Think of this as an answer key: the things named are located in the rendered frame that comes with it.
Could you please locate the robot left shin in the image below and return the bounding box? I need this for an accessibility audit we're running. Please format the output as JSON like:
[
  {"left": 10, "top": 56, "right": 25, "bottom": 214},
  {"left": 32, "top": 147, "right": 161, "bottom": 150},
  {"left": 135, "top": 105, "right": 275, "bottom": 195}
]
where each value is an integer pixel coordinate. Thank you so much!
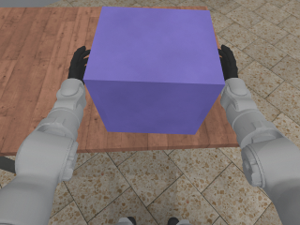
[{"left": 118, "top": 217, "right": 132, "bottom": 224}]

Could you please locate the robot right forearm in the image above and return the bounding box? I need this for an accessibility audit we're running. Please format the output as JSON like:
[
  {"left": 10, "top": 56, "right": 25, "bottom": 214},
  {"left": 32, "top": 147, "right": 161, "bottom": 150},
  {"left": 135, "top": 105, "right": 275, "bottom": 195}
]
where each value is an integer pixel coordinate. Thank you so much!
[{"left": 220, "top": 78, "right": 300, "bottom": 154}]

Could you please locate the table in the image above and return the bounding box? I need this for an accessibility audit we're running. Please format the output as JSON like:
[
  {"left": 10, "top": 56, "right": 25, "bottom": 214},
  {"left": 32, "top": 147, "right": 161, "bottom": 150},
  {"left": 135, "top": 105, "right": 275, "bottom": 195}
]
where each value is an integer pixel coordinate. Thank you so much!
[{"left": 0, "top": 6, "right": 239, "bottom": 173}]

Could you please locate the robot right upper arm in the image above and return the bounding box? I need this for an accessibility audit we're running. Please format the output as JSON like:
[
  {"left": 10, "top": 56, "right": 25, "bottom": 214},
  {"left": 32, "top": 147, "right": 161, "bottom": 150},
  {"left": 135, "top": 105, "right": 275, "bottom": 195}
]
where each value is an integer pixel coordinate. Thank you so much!
[{"left": 241, "top": 137, "right": 300, "bottom": 225}]

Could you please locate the robot left upper arm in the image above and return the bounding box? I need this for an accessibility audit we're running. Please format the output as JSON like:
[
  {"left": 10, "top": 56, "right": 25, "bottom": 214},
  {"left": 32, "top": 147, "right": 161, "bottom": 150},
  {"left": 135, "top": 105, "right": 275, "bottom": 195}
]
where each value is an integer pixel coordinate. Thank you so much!
[{"left": 0, "top": 130, "right": 79, "bottom": 225}]

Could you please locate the left robot hand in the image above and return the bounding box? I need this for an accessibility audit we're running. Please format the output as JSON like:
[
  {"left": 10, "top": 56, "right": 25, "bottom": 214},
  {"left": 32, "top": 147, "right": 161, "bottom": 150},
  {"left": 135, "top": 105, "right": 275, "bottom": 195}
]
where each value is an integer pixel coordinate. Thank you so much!
[{"left": 67, "top": 46, "right": 91, "bottom": 85}]

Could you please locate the right robot hand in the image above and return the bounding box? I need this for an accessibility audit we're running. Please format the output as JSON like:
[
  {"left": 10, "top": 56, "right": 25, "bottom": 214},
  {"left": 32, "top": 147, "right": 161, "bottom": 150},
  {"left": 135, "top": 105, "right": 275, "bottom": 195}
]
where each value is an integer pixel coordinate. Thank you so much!
[{"left": 217, "top": 44, "right": 238, "bottom": 82}]

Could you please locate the carton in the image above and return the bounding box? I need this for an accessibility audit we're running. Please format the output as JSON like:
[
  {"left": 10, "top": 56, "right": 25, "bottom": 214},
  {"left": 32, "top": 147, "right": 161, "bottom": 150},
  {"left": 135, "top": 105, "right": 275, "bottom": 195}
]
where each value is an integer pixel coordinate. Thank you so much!
[{"left": 83, "top": 6, "right": 225, "bottom": 135}]

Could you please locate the robot left forearm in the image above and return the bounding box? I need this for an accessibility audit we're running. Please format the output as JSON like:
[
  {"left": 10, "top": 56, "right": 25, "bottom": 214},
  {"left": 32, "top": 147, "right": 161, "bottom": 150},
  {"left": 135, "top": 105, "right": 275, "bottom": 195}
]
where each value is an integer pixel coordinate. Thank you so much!
[{"left": 15, "top": 78, "right": 87, "bottom": 174}]

